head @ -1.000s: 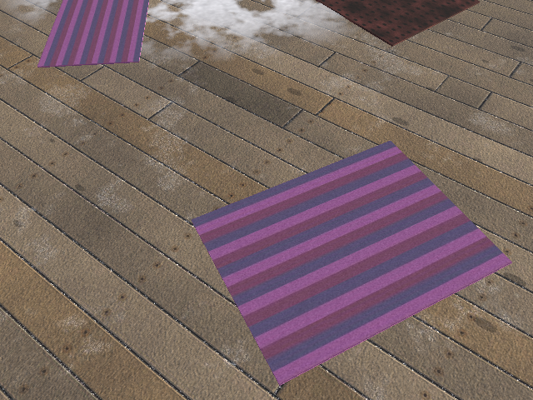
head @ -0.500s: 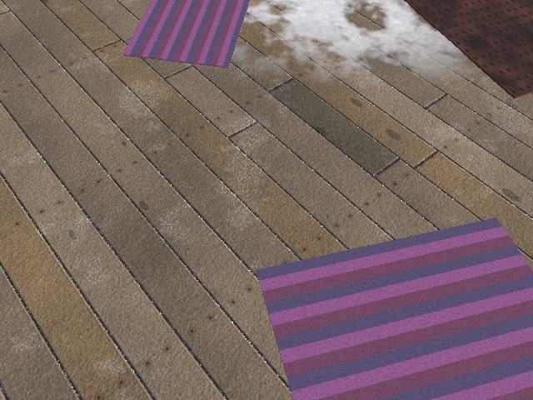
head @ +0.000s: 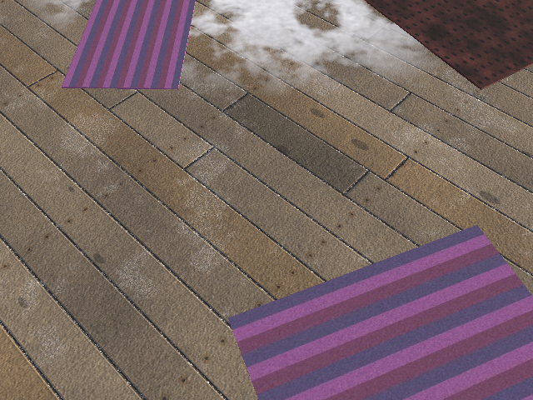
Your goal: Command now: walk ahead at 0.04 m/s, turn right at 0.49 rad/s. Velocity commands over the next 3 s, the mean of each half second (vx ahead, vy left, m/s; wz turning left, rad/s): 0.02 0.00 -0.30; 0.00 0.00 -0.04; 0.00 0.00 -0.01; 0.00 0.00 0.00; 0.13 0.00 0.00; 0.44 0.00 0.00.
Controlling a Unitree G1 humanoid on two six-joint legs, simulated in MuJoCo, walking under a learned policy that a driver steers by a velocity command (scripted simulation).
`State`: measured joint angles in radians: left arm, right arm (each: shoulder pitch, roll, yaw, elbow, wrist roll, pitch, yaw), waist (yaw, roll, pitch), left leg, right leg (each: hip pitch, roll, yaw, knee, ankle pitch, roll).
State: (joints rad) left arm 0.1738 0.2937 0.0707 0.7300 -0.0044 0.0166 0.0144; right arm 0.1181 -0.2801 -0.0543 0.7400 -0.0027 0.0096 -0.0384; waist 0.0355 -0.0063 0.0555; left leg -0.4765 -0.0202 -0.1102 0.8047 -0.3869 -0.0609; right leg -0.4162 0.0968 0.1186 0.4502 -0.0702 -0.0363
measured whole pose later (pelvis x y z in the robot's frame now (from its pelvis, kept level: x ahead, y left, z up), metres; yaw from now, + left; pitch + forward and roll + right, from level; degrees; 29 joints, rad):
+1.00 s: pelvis +0.03 +0.01 +0.00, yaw -10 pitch -2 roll +0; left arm 0.20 0.23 0.03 0.91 0.01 0.00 0.01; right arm 0.21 -0.25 -0.05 0.97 -0.01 0.00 -0.04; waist -0.02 0.00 0.04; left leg -0.20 0.04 -0.02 0.48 -0.25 -0.05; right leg -0.17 0.02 0.05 0.50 -0.29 -0.01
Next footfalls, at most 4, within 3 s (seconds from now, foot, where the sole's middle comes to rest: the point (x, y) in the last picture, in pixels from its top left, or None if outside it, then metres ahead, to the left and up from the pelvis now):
0.10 left None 0.10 0.15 -0.77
0.46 right None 0.03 -0.11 -0.77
2.88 right None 0.42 -0.16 -0.77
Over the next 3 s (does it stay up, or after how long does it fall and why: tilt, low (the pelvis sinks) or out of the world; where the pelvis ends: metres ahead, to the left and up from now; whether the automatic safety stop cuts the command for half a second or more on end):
stays up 0.33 -0.06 0.00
